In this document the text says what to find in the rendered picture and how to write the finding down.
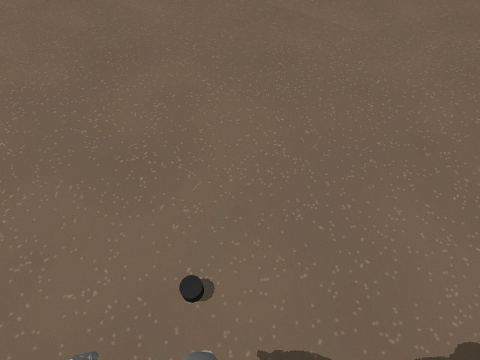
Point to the tin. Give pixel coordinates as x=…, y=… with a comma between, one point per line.
x=191, y=288

